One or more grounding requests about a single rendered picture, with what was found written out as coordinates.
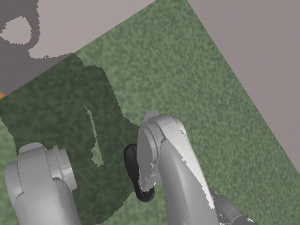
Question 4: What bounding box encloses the right robot foot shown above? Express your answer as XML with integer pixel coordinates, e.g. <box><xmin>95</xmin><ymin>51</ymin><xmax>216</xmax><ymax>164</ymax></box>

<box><xmin>124</xmin><ymin>144</ymin><xmax>155</xmax><ymax>203</ymax></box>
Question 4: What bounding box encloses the right robot arm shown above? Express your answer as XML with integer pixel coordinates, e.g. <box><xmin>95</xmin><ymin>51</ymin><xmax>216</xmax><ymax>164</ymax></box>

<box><xmin>232</xmin><ymin>216</ymin><xmax>258</xmax><ymax>225</ymax></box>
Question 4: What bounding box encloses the right robot hand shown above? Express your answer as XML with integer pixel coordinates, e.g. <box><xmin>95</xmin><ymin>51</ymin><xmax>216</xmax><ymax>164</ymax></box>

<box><xmin>209</xmin><ymin>188</ymin><xmax>243</xmax><ymax>225</ymax></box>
